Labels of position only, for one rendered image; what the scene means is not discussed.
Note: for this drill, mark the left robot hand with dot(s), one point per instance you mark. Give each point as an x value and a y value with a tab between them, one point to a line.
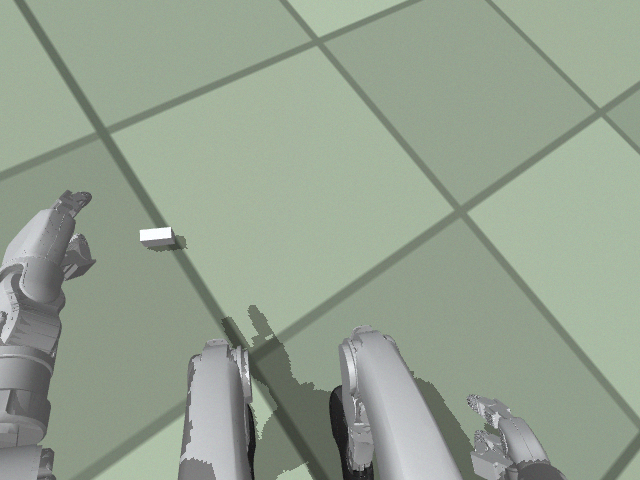
49	234

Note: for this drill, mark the small box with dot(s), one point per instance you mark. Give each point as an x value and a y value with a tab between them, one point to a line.
157	237

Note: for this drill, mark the right robot hand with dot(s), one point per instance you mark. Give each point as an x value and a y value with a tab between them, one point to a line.
502	458

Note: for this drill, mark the right robot arm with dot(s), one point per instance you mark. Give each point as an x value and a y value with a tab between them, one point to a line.
540	471

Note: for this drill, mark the right robot foot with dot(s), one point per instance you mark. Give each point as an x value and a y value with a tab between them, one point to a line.
340	434

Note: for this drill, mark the left robot arm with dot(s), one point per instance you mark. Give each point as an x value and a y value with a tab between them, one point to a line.
31	299

